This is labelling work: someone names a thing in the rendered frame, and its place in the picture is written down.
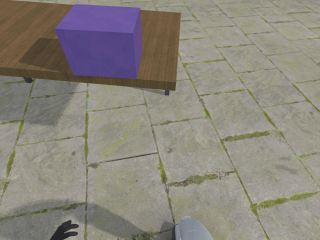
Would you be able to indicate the robot left hand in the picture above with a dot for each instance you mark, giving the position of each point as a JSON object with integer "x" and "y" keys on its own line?
{"x": 59, "y": 233}

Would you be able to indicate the right robot shin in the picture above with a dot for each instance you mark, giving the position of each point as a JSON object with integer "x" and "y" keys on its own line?
{"x": 185, "y": 217}

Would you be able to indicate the carton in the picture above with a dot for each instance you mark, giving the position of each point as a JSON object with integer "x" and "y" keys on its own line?
{"x": 102, "y": 41}

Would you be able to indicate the right robot thigh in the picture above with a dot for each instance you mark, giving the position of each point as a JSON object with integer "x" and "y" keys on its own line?
{"x": 191, "y": 229}

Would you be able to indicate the table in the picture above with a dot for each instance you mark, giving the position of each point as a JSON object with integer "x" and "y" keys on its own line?
{"x": 30, "y": 47}

